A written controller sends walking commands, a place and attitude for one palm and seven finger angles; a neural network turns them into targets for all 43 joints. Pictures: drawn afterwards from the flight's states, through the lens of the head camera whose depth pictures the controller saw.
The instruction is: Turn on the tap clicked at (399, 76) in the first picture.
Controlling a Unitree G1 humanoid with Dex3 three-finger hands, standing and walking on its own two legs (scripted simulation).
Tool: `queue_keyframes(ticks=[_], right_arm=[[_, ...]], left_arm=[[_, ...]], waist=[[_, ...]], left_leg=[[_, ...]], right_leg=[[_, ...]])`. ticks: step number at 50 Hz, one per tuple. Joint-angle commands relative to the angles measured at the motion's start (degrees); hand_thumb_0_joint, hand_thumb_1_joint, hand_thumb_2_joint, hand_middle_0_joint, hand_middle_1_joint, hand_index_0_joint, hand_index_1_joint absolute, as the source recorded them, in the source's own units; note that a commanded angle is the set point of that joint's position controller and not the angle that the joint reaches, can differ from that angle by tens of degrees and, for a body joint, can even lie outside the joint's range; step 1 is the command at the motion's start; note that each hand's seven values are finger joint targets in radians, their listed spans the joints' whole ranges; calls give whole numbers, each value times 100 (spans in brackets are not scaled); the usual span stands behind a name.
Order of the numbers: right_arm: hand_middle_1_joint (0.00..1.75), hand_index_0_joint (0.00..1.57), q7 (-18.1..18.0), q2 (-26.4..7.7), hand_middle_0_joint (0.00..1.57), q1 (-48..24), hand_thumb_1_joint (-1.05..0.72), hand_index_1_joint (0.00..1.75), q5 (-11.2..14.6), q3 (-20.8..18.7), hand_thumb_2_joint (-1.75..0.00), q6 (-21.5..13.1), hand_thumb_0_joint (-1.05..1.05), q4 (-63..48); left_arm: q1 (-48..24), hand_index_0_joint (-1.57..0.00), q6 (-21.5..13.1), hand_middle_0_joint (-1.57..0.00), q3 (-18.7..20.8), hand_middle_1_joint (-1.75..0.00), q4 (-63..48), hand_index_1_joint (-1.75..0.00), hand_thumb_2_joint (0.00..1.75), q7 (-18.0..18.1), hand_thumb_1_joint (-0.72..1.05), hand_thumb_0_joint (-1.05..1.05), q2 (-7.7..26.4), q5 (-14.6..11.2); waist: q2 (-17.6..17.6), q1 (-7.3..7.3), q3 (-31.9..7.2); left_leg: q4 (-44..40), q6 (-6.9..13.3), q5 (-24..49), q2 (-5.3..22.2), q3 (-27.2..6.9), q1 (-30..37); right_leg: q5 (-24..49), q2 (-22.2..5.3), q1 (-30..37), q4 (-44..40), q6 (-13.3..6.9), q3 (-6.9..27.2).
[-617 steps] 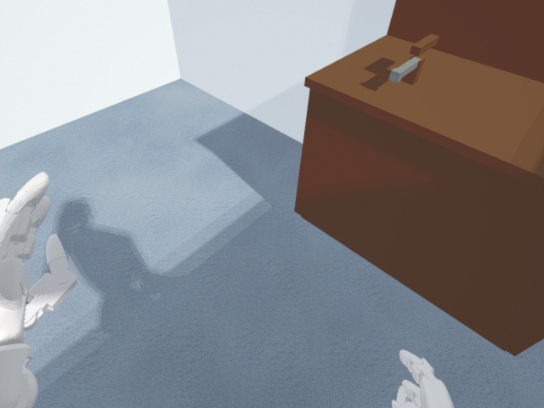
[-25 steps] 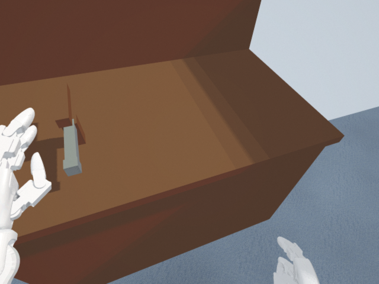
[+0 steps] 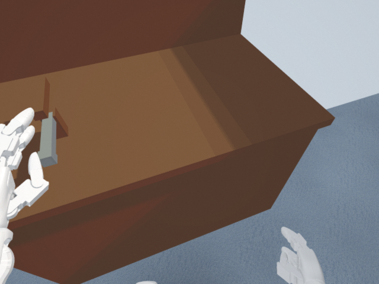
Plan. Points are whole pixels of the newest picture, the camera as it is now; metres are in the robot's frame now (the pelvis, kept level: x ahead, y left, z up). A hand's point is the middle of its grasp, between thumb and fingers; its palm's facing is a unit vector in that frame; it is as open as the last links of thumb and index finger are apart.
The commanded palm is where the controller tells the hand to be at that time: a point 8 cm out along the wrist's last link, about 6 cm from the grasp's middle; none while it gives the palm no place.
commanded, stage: come to a stop and stand still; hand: left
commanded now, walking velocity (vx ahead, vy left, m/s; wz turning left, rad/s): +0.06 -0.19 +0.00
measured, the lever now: (47, 157) +0.34 +0.34 +0.08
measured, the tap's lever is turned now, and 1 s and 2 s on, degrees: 0 0 0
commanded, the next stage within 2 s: look again from close up in 1.48 s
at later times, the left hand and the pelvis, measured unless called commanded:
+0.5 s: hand (79, 229) +0.16 +0.16 +0.16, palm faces +0.43 -0.81 -0.40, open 7.4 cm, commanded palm +0.09 +0.19 +0.20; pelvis -0.06 -0.10 -0.02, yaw +1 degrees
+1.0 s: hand out of the picture +0.09 +0.19 +0.20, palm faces +0.44 -0.79 -0.43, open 7.4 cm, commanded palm +0.02 +0.23 +0.20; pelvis -0.12 -0.06 +0.01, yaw +4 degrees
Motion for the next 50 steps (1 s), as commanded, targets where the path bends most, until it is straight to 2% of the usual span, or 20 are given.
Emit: queue_keyframes(ticks=[1,2,3,4,5,6,7,8,10,13,15,17,22,27,29,31,33,41,45,50], right_arm=[[30,20,-27,-561,20,-123,-90,30,129,-406,-90,-540,0,-510],[30,20,-18,-477,20,-82,-90,30,136,-408,-90,-611,0,-341],[30,20,-34,-585,20,-5,-90,30,160,-448,-90,-762,0,-55],[30,20,-17,-795,20,-421,-90,30,-199,-381,-90,-667,0,-586],[30,20,84,-368,20,-1091,-90,30,-432,-132,-90,-478,0,-1074],[30,20,32,-584,20,-1240,-90,30,-222,-196,-90,-388,0,-769],[30,20,189,-833,20,-630,-90,30,-200,-434,-90,-282,0,-675],[30,20,202,-773,20,-182,-90,30,-137,-405,-90,-377,0,-825],[30,20,106,-591,20,247,-90,30,91,-278,-90,-449,0,-813],[30,20,64,-463,20,115,-90,30,178,-220,-90,-450,0,-893],[30,20,-7,-452,20,-72,-90,30,69,-132,-90,-682,0,-564],[30,20,37,-831,20,-63,-90,30,143,-419,-90,-474,0,-597],[30,20,2,-582,20,-396,-90,30,98,-242,-90,-532,0,-625],[30,20,149,-640,20,10,-90,30,69,-258,-90,-649,0,-528],[30,20,85,-613,20,-99,-90,30,80,-225,-90,-625,0,-525],[30,20,88,-853,20,47,-90,30,68,-387,-90,-631,0,-498],[30,20,123,-753,20,-113,-90,30,166,-417,-90,-548,0,-432],[30,20,-217,-474,20,-200,-90,30,-91,-239,-90,-747,0,-421],[30,20,-119,-411,20,-276,-90,30,-100,-181,-90,-955,0,-475],[30,20,58,-699,20,-242,-90,30,28,-282,-90,-706,0,-477]], left_arm=[[-515,-20,-437,-20,961,-30,-1464,-30,90,152,90,0,1300,-191],[-411,-20,-428,-20,1055,-30,-1413,-30,90,166,90,0,1343,-208],[-251,-20,-436,-20,929,-30,-1297,-30,90,201,90,0,1304,-356],[134,-20,-458,-20,886,-30,-1287,-30,90,323,90,0,1071,-271],[228,-20,-398,-20,773,-30,-1513,-30,90,281,90,0,1030,29],[-660,-20,-374,-20,846,-30,-1991,-30,90,198,90,0,1437,121],[-882,-20,-436,-20,837,-30,-1956,-30,90,99,90,0,1308,57],[-115,-20,-514,-20,1080,-30,-1735,-30,90,118,90,0,1192,9],[532,-20,-745,-20,1337,-30,-1335,-30,90,116,90,0,1150,-7],[57,-20,-636,-20,1234,-30,-1372,-30,90,128,90,0,1562,226],[-574,-20,-764,-20,1560,-30,-1320,-30,90,268,90,0,1826,89],[-1138,-20,-553,-20,913,-30,-1319,-30,90,270,90,0,1199,204],[-864,-20,-746,-20,1262,-30,-1745,-30,90,366,90,0,1311,237],[-346,-20,-875,-20,1159,-30,-1473,-30,90,303,90,0,982,184],[-306,-20,-824,-20,1043,-30,-1289,-30,90,271,90,0,1044,92],[-161,-20,-770,-20,923,-30,-886,-30,90,296,90,0,904,50],[-65,-20,-778,-20,1020,-30,-796,-30,90,274,90,0,962,-14],[-561,-20,-885,-20,768,-30,-1564,-30,90,559,90,0,913,154],[-696,-20,-935,-20,846,-30,-2464,-30,90,597,90,0,1093,220],[-3,-20,-741,-20,1064,-30,-1197,-30,90,567,90,0,911,200]], waist=[[-2282,-210,-686],[-1812,-353,-611],[391,-715,-619],[4367,-635,-865],[2956,145,-689],[1646,352,-613],[1330,82,-824],[694,122,-1016],[417,295,-1041],[-1761,-133,-1278],[-1403,-168,-865],[-1774,-343,-543],[3282,-226,-463],[255,147,-925],[-1620,-151,-821],[-1810,-118,-771],[-1018,-166,-412],[143,-57,-1322],[2234,-195,-1035],[862,69,-1055]], left_leg=[[694,56,-1173,-972,1012,1188],[-523,229,-1263,-898,1330,1761],[-2773,806,-432,116,803,2568],[-3254,2112,713,2575,-2310,1123],[-2320,1934,1750,2653,-2623,-464],[-2551,1336,2244,2142,-1098,157],[-1845,1154,1641,1839,-939,518],[-1567,931,1169,1346,-292,592],[53,646,802,637,136,-162],[2866,280,-702,-567,-55,-1148],[3309,160,-614,-193,-73,-732],[1840,260,-121,-44,-791,461],[-2308,1236,-1081,345,-1956,-1184],[728,601,-390,-154,-553,-1230],[3259,255,-320,-855,-206,-1867],[4024,43,39,-627,-706,-2191],[3665,109,145,-176,-1134,-2008],[-1766,429,826,-465,161,1189],[-1859,1176,3447,773,-1853,1416],[-1177,684,1697,445,-862,-59]], right_leg=[[1951,-1117,-485,-2958,2821,937],[2862,-714,-473,-2334,3794,376],[4281,-358,-1201,1286,3793,-6],[-525,-56,-1440,6970,2466,1112],[-1694,-870,-1134,8343,762,2789],[-1595,-920,-1502,7082,-1188,2449],[-1160,-1026,-2027,5360,-1486,2140],[-1166,-1022,-1810,3867,206,1589],[-527,-1195,4,121,1043,1137],[1549,-1710,732,-807,137,1127],[75,-2875,-1035,-1456,-370,2167],[-582,-2783,-2210,-711,-467,2633],[-1828,-598,-1120,4206,528,534],[97,-1049,900,-547,408,859],[2387,-2018,1102,-1441,445,1899],[2073,-2908,517,-1272,-252,3179],[1161,-3026,-84,-1088,-829,3251],[-73,-1633,-250,390,95,1251],[-1725,-837,-1688,2618,493,720],[-164,-850,679,-147,447,607]])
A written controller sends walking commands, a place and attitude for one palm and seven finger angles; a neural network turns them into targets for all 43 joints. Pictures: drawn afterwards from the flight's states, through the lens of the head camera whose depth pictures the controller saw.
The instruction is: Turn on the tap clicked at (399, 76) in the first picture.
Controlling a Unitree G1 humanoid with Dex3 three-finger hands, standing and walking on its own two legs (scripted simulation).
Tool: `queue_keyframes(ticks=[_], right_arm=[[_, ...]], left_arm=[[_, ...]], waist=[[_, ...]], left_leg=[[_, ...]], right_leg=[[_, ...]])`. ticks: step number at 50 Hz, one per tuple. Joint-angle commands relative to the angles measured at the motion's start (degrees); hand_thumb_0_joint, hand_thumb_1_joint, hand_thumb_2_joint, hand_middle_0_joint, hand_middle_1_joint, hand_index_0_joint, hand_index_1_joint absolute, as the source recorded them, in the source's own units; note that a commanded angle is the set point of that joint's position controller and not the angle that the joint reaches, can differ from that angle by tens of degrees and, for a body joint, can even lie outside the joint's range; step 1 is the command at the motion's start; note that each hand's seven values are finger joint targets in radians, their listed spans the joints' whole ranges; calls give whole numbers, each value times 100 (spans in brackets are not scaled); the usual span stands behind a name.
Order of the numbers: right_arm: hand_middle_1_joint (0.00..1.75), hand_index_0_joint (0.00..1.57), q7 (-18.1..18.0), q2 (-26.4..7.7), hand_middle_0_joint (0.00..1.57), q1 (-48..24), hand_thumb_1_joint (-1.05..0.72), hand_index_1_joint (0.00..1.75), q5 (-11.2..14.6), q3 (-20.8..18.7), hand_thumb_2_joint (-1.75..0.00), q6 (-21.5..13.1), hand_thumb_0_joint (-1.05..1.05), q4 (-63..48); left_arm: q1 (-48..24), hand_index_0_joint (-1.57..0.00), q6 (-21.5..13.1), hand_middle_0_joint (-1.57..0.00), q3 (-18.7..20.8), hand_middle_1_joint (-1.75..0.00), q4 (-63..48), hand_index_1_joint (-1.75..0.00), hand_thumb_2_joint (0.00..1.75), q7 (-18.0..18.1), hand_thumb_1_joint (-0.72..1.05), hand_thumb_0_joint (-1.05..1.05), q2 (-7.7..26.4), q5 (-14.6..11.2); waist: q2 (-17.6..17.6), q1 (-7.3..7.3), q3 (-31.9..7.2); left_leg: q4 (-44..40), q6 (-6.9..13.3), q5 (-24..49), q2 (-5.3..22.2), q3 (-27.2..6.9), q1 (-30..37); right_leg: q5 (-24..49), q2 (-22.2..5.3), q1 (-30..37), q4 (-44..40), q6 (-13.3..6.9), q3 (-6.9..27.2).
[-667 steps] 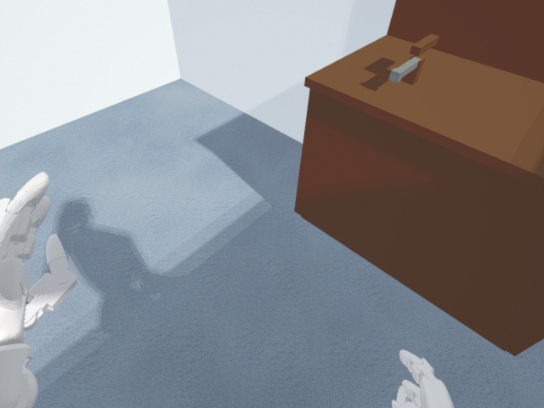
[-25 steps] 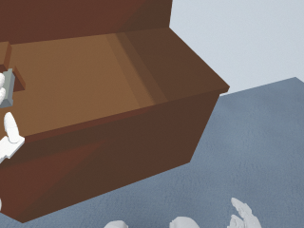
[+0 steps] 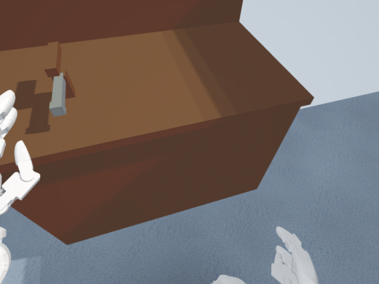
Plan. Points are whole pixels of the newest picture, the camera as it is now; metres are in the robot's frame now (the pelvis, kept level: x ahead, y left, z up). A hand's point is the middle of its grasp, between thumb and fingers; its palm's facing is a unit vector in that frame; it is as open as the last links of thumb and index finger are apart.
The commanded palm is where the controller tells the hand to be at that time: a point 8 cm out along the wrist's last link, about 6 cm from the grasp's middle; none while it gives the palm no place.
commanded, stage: come to a stop and stand still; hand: left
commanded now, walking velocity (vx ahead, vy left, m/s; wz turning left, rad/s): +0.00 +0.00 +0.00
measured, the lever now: (58, 108) +0.49 +0.36 +0.07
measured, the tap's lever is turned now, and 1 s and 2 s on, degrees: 0 0 0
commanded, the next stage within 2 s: look again from close up in 0.48 s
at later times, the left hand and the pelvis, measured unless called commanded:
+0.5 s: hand out of the picture +0.20 +0.28 +0.20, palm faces +0.45 -0.80 -0.39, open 7.4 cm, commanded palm +0.14 +0.32 +0.19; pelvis -0.01 +0.03 +0.01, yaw +1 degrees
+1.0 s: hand out of the picture +0.24 +0.33 +0.18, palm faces +0.42 -0.84 -0.34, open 7.4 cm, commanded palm +0.18 +0.35 +0.19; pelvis +0.02 +0.07 +0.01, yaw +0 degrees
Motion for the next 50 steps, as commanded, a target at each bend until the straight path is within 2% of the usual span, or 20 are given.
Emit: queue_keyframes(ticks=[1,2,4,5,8,11,14,16,19,21,24,28,29,30,31,33,36,41,43,50], right_arm=[[30,20,55,-875,20,-252,-90,30,95,-244,-90,2,0,-777],[30,20,39,-801,20,-243,-90,30,97,-216,-90,90,0,-786],[30,20,-7,-732,20,-353,-90,30,136,-204,-90,189,0,-857],[30,20,-28,-856,20,-161,-90,30,165,-311,-90,228,0,-758],[30,20,-64,-732,20,-378,-90,30,83,-130,-90,258,0,-726],[30,20,-179,-722,20,-343,-90,30,-12,-57,-90,161,0,-692],[30,20,-240,-840,20,-513,-90,30,-6,-71,-90,-67,0,-838],[30,20,-197,-785,20,-554,-90,30,-12,-58,-90,-120,0,-786],[30,20,-139,-828,20,-440,-90,30,22,-118,-90,-138,0,-750],[30,20,-130,-842,20,-341,-90,30,-2,-158,-90,-101,0,-723],[30,20,-124,-851,20,-208,-90,30,24,-167,-90,-4,0,-649],[30,20,-166,-858,20,-318,-90,30,30,-94,-90,49,0,-690],[30,20,-186,-1163,20,111,-90,30,-325,-91,-90,-287,0,-508],[30,20,-170,-399,20,-215,-90,30,1,157,-90,-289,0,-468],[30,20,-142,-708,20,-56,-90,30,-48,-71,-90,-312,0,-675],[30,20,-17,-751,20,-243,-90,30,43,-98,-90,-379,0,-821],[30,20,114,-819,20,-282,-90,30,26,-62,-90,-414,0,-888],[30,20,24,-825,20,-310,-90,30,-20,-78,-90,-413,0,-973],[30,20,-38,-847,20,-391,-90,30,-30,-76,-90,-378,0,-969],[30,20,-9,-818,20,-268,-90,30,-58,-75,-90,-285,0,-868]], left_arm=[[7,-20,-274,-20,937,-30,-478,-30,90,78,90,0,985,-75],[-32,-20,-252,-20,912,-30,-235,-30,90,37,90,0,1010,-95],[-130,-20,-148,-20,884,-30,71,-30,90,-25,90,0,1025,-246],[-11,-20,-69,-20,672,-30,199,-30,90,-72,90,0,783,-278],[-258,-20,-21,-20,573,-30,-51,-30,90,-72,90,0,820,-268],[-535,-20,-183,-20,335,-30,-744,-30,90,53,90,0,785,-143],[-902,-20,-321,-20,388,-30,-1613,-30,90,182,90,0,1006,-71],[-815,-20,-290,-20,490,-30,-1577,-30,90,205,90,0,1065,-23],[-588,-20,-330,-20,670,-30,-1182,-30,90,244,90,0,1078,-31],[-413,-20,-317,-20,637,-30,-610,-30,90,207,90,0,939,-80],[-168,-20,-264,-20,423,-30,-19,-30,90,106,90,0,642,-158],[-347,-20,-205,-20,258,-30,161,-30,90,72,90,0,568,-159],[-5878,-20,-891,-20,3335,-30,-1174,-30,90,-51,90,0,5097,610],[-2591,-20,-754,-20,1087,-30,1871,-30,90,-319,90,0,1598,85],[-1318,-20,-806,-20,1037,-30,1230,-30,90,-265,90,0,1431,-64],[-956,-20,-803,-20,16,-30,760,-30,90,-328,90,0,373,-209],[-750,-20,-877,-20,-121,-30,-261,-30,90,-249,90,0,504,-151],[-654,-20,-869,-20,747,-30,-481,-30,90,-102,90,0,1133,-169],[-917,-20,-887,-20,1071,-30,-634,-30,90,-69,90,0,1442,-179],[-934,-20,-807,-20,249,-30,-440,-30,90,-194,90,0,602,-184]], waist=[[641,99,-1040],[-51,30,-962],[-1368,-11,-703],[-1458,-16,-572],[-843,-43,-664],[137,-45,-1047],[1789,160,-1030],[1811,149,-661],[652,158,-829],[108,103,-694],[-96,4,-538],[247,-1,-548],[-475,364,-80],[-583,126,-1248],[-344,407,-937],[921,284,-1291],[1047,338,-1241],[-184,283,-1228],[250,237,-1140],[913,154,-1260]], left_leg=[[-342,428,545,814,-720,-646],[231,318,-288,483,-513,-928],[1793,31,-857,-34,-343,-1351],[2131,-12,-658,41,-479,-1154],[1062,72,-495,282,-436,-500],[-928,149,-35,112,-171,640],[-1822,662,-104,1160,-1514,270],[-2051,602,-818,1125,-1565,-674],[-1323,344,-316,659,-897,-747],[-916,200,-679,302,-607,-618],[-599,142,-508,247,-560,-99],[-1245,173,-345,436,-752,-128],[-615,193,655,415,-235,-903],[-670,170,635,148,-343,-69],[-794,46,602,217,-283,28],[-1174,80,441,205,-158,374],[-1554,174,332,477,-432,-371],[-1391,97,557,372,-509,-347],[-1442,40,811,378,-544,-238],[-1185,-214,2361,525,-387,430]], right_leg=[[1139,-40,1699,-2081,-47,-30],[1138,-411,1752,-2463,-196,505],[-94,-1698,984,-3360,-901,2529],[-855,-1691,432,-3590,-903,2567],[-623,-1486,-13,-3115,-940,1796],[-471,-784,106,-2186,-432,874],[97,113,376,-735,11,124],[347,26,998,-955,19,151],[922,-117,1746,-1971,-51,366],[166,-413,1243,-2599,-227,982],[-445,-636,396,-2994,-413,1286],[77,-297,570,-2632,-176,853],[1151,-309,559,-2736,1,877],[988,-639,762,-2559,-230,881],[1294,-523,966,-2852,-279,1395],[1225,-458,1274,-2478,-238,1073],[1272,-208,1866,-2015,-48,660],[1686,-174,1896,-2190,-6,595],[1930,-135,1837,-2126,-18,550],[2403,-30,1614,-1906,-36,164]])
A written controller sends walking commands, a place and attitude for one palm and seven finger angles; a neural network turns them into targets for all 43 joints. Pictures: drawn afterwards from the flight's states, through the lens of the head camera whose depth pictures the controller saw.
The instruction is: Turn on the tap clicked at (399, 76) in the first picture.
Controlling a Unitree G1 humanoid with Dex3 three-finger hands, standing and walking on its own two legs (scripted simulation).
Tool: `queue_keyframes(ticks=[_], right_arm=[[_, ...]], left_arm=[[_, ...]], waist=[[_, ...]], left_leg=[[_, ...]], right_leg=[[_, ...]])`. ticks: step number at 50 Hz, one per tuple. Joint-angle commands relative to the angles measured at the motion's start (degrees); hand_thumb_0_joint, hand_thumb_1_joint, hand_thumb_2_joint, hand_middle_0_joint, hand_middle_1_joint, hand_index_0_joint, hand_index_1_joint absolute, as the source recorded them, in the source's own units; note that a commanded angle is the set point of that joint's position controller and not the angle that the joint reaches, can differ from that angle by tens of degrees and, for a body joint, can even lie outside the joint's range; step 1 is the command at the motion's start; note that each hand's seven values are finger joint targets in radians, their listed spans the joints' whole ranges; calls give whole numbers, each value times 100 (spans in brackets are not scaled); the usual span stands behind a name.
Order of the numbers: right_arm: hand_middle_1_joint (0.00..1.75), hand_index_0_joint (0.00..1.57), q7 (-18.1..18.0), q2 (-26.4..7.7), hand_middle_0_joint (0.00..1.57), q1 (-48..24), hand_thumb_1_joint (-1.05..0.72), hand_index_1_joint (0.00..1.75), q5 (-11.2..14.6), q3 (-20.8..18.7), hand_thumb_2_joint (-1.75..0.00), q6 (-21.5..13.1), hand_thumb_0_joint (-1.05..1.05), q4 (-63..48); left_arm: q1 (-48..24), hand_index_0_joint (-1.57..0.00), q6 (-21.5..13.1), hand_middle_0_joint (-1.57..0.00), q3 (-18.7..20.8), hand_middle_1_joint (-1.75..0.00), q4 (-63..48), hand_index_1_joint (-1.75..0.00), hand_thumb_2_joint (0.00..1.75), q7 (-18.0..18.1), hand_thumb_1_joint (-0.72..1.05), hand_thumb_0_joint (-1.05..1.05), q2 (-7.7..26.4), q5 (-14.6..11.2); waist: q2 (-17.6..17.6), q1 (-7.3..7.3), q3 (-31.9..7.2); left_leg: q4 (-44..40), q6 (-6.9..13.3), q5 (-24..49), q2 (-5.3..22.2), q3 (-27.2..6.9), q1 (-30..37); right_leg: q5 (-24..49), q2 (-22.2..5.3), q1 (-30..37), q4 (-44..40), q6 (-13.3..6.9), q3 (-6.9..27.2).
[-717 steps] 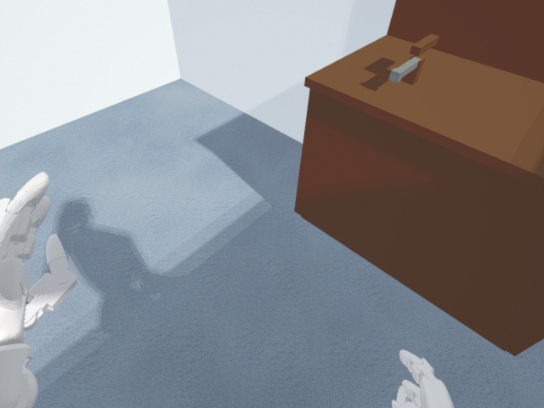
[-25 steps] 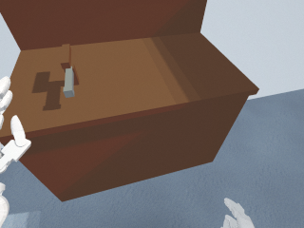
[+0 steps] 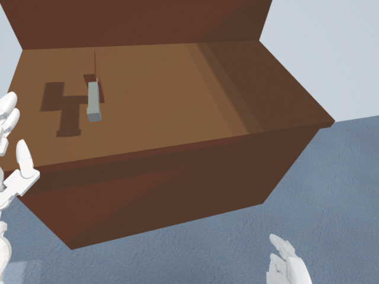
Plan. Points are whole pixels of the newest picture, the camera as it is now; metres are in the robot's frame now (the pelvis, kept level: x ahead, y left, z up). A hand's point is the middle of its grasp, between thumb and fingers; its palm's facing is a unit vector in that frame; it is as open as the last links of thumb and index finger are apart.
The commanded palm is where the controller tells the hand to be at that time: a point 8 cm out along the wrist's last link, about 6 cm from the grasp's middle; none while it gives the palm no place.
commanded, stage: shuffle to correct the standing spot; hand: left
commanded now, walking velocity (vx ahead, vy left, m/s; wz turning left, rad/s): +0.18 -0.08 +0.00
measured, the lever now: (94, 114) +0.47 +0.29 +0.06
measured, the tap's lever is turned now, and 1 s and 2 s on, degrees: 0 0 0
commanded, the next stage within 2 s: come to a stop and stand still in 1.14 s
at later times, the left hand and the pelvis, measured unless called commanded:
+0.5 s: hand (88, 158) +0.26 +0.20 +0.17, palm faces +0.37 -0.86 -0.35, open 7.4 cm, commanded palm +0.20 +0.25 +0.18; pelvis +0.03 -0.03 -0.01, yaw -1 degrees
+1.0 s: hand (119, 141) +0.31 +0.17 +0.16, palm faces +0.37 -0.84 -0.41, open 7.4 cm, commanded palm +0.24 +0.21 +0.18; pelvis +0.08 -0.07 -0.02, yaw -1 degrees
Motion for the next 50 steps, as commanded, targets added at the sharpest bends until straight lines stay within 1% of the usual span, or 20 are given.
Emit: queue_keyframes(ticks=[1,7,14,20,25,27,29,30,31,33,34,36,38,42,43,44,45,46,48,50], right_arm=[[30,20,4,-851,20,-433,-90,30,4,-367,-90,-252,0,-870],[30,20,3,-871,20,-525,-90,30,-12,-354,-90,18,0,-954],[30,20,-66,-815,20,-692,-90,30,-4,-264,-90,115,0,-1064],[30,20,-36,-802,20,-602,-90,30,17,-305,-90,144,0,-1085],[30,20,-77,-758,20,-645,-90,30,64,-333,-90,206,0,-1062],[30,20,-124,-727,20,-693,-90,30,41,-282,-90,231,0,-978],[30,20,-170,-710,20,-637,-90,30,26,-265,-90,271,0,-920],[30,20,-202,-845,20,-642,-90,30,3,-316,-90,253,0,-953],[30,20,-189,-932,20,-661,-90,30,28,-350,-90,238,0,-1014],[30,20,-171,-774,20,-722,-90,30,-36,-345,-90,159,0,-976],[30,20,-151,-765,20,-635,-90,30,-66,-335,-90,127,0,-900],[30,20,-104,-872,20,-486,-90,30,-8,-416,-90,87,0,-829],[30,20,-70,-898,20,-539,-90,30,3,-401,-90,15,0,-876],[30,20,-61,-903,20,-587,-90,30,0,-354,-90,82,0,-951],[30,20,-81,-838,20,-676,-90,30,3,-313,-90,95,0,-967],[30,20,-85,-745,20,-644,-90,30,0,-336,-90,147,0,-957],[30,20,-94,-731,20,-707,-90,30,-4,-374,-90,173,0,-1040],[30,20,-92,-798,20,-660,-90,30,-57,-375,-90,228,0,-968],[30,20,-44,-829,20,-690,-90,30,41,-406,-90,277,0,-883],[30,20,-47,-717,20,-770,-90,30,-6,-276,-90,344,0,-810]], left_arm=[[-483,-20,-268,-20,88,-30,-1248,-30,90,29,90,0,437,-35],[-482,-20,-58,-20,117,-30,-1233,-30,90,84,90,0,483,3],[-773,-20,16,-20,390,-30,-1501,-30,90,189,90,0,749,-18],[-64,-20,44,-20,393,-30,-1482,-30,90,212,90,0,638,-74],[97,-20,12,-20,608,-30,-1501,-30,90,332,90,0,818,-115],[80,-20,-35,-20,684,-30,-1595,-30,90,373,90,0,878,-102],[-99,-20,-6,-20,598,-30,-1812,-30,90,371,90,0,823,-108],[-111,-20,-38,-20,540,-30,-1913,-30,90,343,90,0,759,-116],[-164,-20,-78,-20,513,-30,-2023,-30,90,344,90,0,741,-97],[-409,-20,-56,-20,573,-30,-1832,-30,90,281,90,0,867,-83],[-567,-20,-37,-20,387,-30,-1832,-30,90,272,90,0,743,7],[-438,-20,8,-20,267,-30,-1716,-30,90,257,90,0,592,77],[-202,-20,52,-20,316,-30,-1727,-30,90,242,90,0,616,88],[183,-20,124,-20,434,-30,-1337,-30,90,231,90,0,668,82],[266,-20,141,-20,563,-30,-1229,-30,90,244,90,0,805,67],[187,-20,139,-20,682,-30,-1218,-30,90,260,90,0,971,80],[93,-20,143,-20,799,-30,-1307,-30,90,258,90,0,1073,42],[-84,-20,106,-20,921,-30,-1449,-30,90,286,90,0,1139,17],[-24,-20,116,-20,681,-30,-1512,-30,90,180,90,0,976,-42],[91,-20,63,-20,667,-30,-1646,-30,90,193,90,0,914,11]], waist=[[1080,-93,-980],[1026,-123,-629],[971,-154,-706],[635,-152,-1012],[-597,-98,-915],[-364,-65,-640],[315,-286,-616],[1192,-325,-624],[2035,-297,-707],[1875,-317,-394],[1385,-335,-251],[1217,-265,-232],[1432,-176,-414],[1185,-89,-690],[780,-42,-793],[-334,-16,-1055],[-1373,1,-1095],[-1106,-23,-859],[-476,-68,-386],[-70,-102,-288]], left_leg=[[-611,-462,2153,727,-463,30],[-682,-269,1635,1105,-858,124],[-206,-299,1664,777,-468,-283],[547,-197,1402,533,-189,-492],[1893,-266,-646,171,1,-1892],[1334,-193,-1187,374,-121,-1716],[33,-145,-298,290,-87,-292],[-445,77,319,695,-909,412],[-859,461,924,1595,-2272,976],[-1281,1032,1172,2212,-2998,978],[-1161,1083,1556,2213,-2798,953],[-788,976,2440,1966,-1868,1054],[-629,645,2649,1558,-873,715],[141,247,1637,1197,-200,-739],[845,129,1201,1010,5,-1159],[2328,-14,320,585,293,-1917],[3700,-181,-1304,100,223,-2807],[4315,-254,-1351,323,-252,-2957],[4425,-295,-1065,568,-455,-2788],[3900,-355,-589,746,-326,-2449]], right_leg=[[917,69,491,254,-371,-187],[-144,229,-231,645,-422,-480],[792,150,489,485,-595,-367],[1191,-125,798,533,-837,305],[1085,-1309,1505,-200,-1575,1911],[516,-1338,1041,-283,-1461,1721],[-189,-721,12,428,-1011,756],[-460,-44,-792,1364,-662,116],[-1019,406,-1625,2381,-345,-450],[-2108,243,-2310,3531,-325,-111],[-1880,85,-2479,3632,-352,-46],[-1466,-85,-2416,2997,-357,-166],[-911,-54,-1586,2037,-349,-504],[-53,339,805,329,-328,-1127],[-104,169,1378,80,-418,-827],[-676,-682,1901,-272,-809,560],[-1086,-1805,1908,-877,-1441,2603],[-1670,-2104,1388,-1210,-1528,2765],[-2996,-1945,330,-1443,-1567,2647],[-2075,-1680,-209,-1406,-1486,1624]])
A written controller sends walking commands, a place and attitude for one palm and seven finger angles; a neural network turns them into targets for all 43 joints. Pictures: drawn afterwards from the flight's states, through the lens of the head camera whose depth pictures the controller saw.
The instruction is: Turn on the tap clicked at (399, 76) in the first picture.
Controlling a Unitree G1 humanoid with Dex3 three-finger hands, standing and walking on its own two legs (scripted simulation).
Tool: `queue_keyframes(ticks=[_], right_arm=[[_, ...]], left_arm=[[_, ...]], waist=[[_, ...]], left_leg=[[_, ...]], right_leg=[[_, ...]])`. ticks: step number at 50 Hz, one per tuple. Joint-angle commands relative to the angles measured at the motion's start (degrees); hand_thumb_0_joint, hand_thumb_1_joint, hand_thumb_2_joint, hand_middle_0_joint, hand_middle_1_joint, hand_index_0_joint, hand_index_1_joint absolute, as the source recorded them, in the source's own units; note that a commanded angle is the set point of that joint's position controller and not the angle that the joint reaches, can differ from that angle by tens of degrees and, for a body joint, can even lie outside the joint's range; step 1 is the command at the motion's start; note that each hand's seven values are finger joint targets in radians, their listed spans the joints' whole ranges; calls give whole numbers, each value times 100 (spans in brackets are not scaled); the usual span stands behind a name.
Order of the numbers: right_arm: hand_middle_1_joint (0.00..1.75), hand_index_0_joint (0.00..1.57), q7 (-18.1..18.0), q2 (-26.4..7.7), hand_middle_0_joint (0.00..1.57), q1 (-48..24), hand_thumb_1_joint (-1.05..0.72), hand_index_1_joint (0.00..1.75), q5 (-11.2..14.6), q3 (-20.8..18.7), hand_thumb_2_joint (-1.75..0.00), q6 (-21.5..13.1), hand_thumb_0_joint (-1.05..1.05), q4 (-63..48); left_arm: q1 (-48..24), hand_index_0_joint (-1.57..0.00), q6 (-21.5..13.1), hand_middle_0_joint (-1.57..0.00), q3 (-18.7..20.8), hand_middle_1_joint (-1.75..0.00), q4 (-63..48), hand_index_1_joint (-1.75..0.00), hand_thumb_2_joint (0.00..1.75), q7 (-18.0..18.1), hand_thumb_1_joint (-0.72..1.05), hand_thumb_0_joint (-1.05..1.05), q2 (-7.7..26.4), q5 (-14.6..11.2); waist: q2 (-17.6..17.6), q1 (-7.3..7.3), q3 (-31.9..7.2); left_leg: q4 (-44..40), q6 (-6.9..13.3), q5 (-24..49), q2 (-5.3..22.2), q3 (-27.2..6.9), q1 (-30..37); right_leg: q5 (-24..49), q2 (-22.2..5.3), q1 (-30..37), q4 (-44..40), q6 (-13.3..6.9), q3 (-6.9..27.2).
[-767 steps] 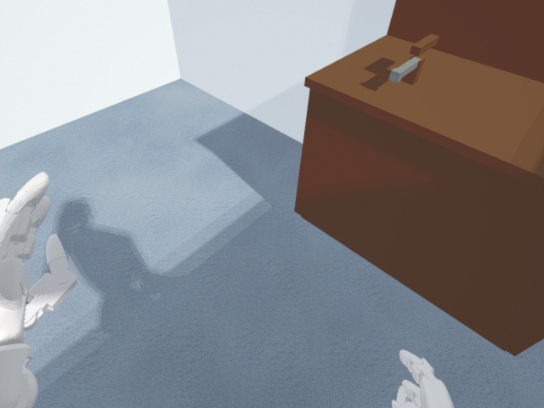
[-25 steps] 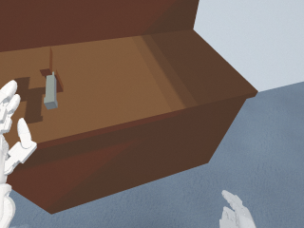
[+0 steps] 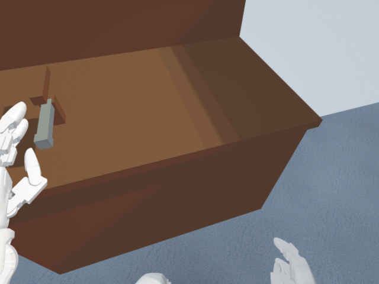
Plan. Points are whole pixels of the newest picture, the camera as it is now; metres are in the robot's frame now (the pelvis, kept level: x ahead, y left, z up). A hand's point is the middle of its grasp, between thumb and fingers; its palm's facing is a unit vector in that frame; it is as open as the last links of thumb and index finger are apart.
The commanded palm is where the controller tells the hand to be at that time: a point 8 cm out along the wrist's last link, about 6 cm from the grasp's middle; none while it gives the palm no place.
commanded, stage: shuffle to correct the standing spot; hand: left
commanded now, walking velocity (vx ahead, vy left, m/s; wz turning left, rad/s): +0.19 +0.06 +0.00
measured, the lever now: (43, 140) +0.38 +0.37 +0.07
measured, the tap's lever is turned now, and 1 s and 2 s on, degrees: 0 0 0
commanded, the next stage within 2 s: come to a stop and stand still in 0.14 s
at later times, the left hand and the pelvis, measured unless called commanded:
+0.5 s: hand (54, 135) +0.30 +0.25 +0.19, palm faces +0.41 -0.83 -0.38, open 7.4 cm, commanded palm +0.24 +0.29 +0.19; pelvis +0.08 +0.01 +0.01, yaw +1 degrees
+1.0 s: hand (42, 174) +0.24 +0.25 +0.17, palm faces +0.29 -0.88 -0.36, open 7.4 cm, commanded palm +0.19 +0.31 +0.19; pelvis +0.02 +0.04 +0.01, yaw -2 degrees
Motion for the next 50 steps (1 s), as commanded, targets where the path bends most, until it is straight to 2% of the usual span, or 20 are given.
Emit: queue_keyframes(ticks=[1,5,9,10,12,14,18,21,24,29,35,36,37,38,39,41,43,47,48,50], right_arm=[[30,20,-53,-558,20,-518,-90,30,-5,-167,-90,-261,0,-955],[30,20,-168,-544,20,-462,-90,30,-63,-204,-90,-407,0,-1000],[30,20,-265,-641,20,-253,-90,30,-75,-301,-90,-529,0,-1003],[30,20,-271,-738,20,-214,-90,30,-45,-354,-90,-524,0,-1069],[30,20,-245,-850,20,-291,-90,30,58,-387,-90,-488,0,-1147],[30,20,-248,-682,20,-337,-90,30,-55,-291,-90,-526,0,-1066],[30,20,-157,-709,20,-301,-90,30,20,-255,-90,-605,0,-1041],[30,20,-126,-647,20,-323,-90,30,9,-192,-90,-608,0,-1105],[30,20,-144,-657,20,-278,-90,30,44,-236,-90,-559,0,-1074],[30,20,-274,-584,20,-446,-90,30,-9,-141,-90,-387,0,-1110],[30,20,-342,-623,20,-522,-90,30,-7,-178,-90,-350,0,-1161],[30,20,-294,-751,20,495,-90,30,-285,-405,-90,-713,0,-833],[30,20,-248,-278,20,-135,-90,30,-117,-224,-90,-683,0,-532],[30,20,-166,-565,20,-428,-90,30,104,-359,-90,-640,0,-1136],[30,20,-173,-653,20,-143,-90,30,110,-390,-90,-719,0,-1080],[30,20,-56,-736,20,-210,-90,30,115,-364,-90,-769,0,-1134],[30,20,25,-669,20,-491,-90,30,185,-301,-90,-786,0,-1225],[30,20,-78,-801,20,-434,-90,30,117,-288,-90,-759,0,-1385],[30,20,-141,-832,20,-480,-90,30,115,-285,-90,-720,0,-1360],[30,20,-200,-752,20,-440,-90,30,90,-245,-90,-737,0,-1404]], left_arm=[[-231,-20,-346,-20,841,-30,-1355,-30,90,147,90,0,1056,-53],[-443,-20,-366,-20,730,-30,-1651,-30,90,261,90,0,1007,-44],[-302,-20,-361,-20,624,-30,-1600,-30,90,334,90,0,900,-39],[-367,-20,-381,-20,619,-30,-1604,-30,90,321,90,0,880,-48],[-396,-20,-421,-20,642,-30,-1525,-30,90,332,90,0,842,4],[-525,-20,-418,-20,703,-30,-1408,-30,90,268,90,0,1014,17],[-456,-20,-346,-20,584,-30,-1520,-30,90,268,90,0,890,25],[-165,-20,-296,-20,657,-30,-1366,-30,90,282,90,0,979,26],[219,-20,-167,-20,629,-30,-1035,-30,90,293,90,0,814,-83],[148,-20,-144,-20,782,-30,-1194,-30,90,313,90,0,977,-134],[-79,-20,-58,-20,510,-30,-1353,-30,90,338,90,0,812,-135],[-6140,-20,-744,-20,3792,-30,-2542,-30,90,254,90,0,5491,811],[-2507,-20,-425,-20,1556,-30,1182,-30,90,-40,90,0,1859,236],[-1363,-20,-335,-20,1114,-30,69,-30,90,86,90,0,1267,-73],[-1309,-20,-298,-20,568,-30,437,-30,90,54,90,0,765,-18],[-752,-20,-410,-20,202,-30,-323,-30,90,4,90,0,586,-127],[-200,-20,-358,-20,-127,-30,-727,-30,90,-5,90,0,295,-137],[-226,-20,-312,-20,602,-30,-845,-30,90,83,90,0,1030,-18],[-328,-20,-307,-20,1002,-30,-980,-30,90,143,90,0,1437,-15],[-667,-20,-350,-20,944,-30,-948,-30,90,141,90,0,1229,-12]], waist=[[-501,5,-609],[-634,97,-1002],[74,56,-1163],[407,22,-1069],[1181,35,-952],[1294,-64,-673],[874,-10,-940],[130,-46,-1392],[-436,-48,-1323],[-59,23,-1627],[-50,19,-1519],[-993,106,-222],[-737,179,-1428],[365,242,-1357],[501,192,-1500],[947,228,-1551],[705,241,-1351],[-797,182,-566],[-683,161,-450],[-492,100,-398]], left_leg=[[-217,-35,557,319,-76,-743],[-2175,51,843,77,478,472],[-3666,119,1029,-153,553,1431],[-3945,293,817,161,-27,1551],[-4362,879,1218,1325,-1690,1672],[-4766,1062,1805,1617,-2107,1454],[-3845,428,3874,957,-445,1581],[-3316,-76,3584,402,37,855],[-3205,-185,3206,182,72,923],[-3644,-84,3769,375,32,1365],[-3867,-63,2445,222,66,1219],[-3232,7,2028,148,419,449],[-3631,109,2053,-401,95,969],[-3925,33,2352,-56,140,1465],[-3842,33,2357,95,307,1536],[-4055,148,2339,282,36,1545],[-4336,232,1670,458,-117,1158],[-4501,191,-331,263,-201,391],[-4471,180,-327,234,-166,527],[-4509,220,-503,224,-183,453]], right_leg=[[-1356,-1710,192,-2333,-771,2179],[-1168,-1474,130,-2109,-600,1511],[-1191,-1002,322,-1092,-222,1111],[-1206,-786,53,-580,-42,1053],[-975,-101,-589,623,322,501],[-1632,-167,-847,1367,324,577],[-34,-139,216,-553,373,426],[3091,-449,1602,-864,199,999],[3971,-782,1423,-824,1,1356],[3446,-549,1322,-791,280,1056],[2104,-513,1181,-1282,322,1217],[2758,-670,125,-2124,907,1540],[2579,-993,809,-1503,58,1632],[2930,-885,967,-1080,67,1697],[2407,-835,925,-1046,120,1662],[1430,-653,924,-1091,372,1460],[583,-479,994,-973,382,1181],[-1492,-369,342,-1684,313,1320],[-1745,-369,64,-1790,295,1308],[-1842,-333,-1,-1651,277,1277]])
